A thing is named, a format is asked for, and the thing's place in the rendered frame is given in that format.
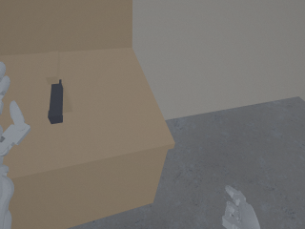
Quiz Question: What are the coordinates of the tap lever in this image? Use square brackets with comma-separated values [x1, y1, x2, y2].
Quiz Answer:
[48, 79, 64, 124]

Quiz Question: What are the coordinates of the left robot forearm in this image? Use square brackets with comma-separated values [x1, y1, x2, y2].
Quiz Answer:
[0, 164, 14, 229]

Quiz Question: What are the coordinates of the left robot hand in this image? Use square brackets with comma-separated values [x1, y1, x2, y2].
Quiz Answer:
[0, 61, 31, 165]

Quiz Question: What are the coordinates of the counter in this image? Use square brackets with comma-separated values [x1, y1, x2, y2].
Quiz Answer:
[0, 0, 175, 229]

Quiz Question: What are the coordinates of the right robot hand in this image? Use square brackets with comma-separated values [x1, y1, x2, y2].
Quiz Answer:
[222, 185, 260, 229]

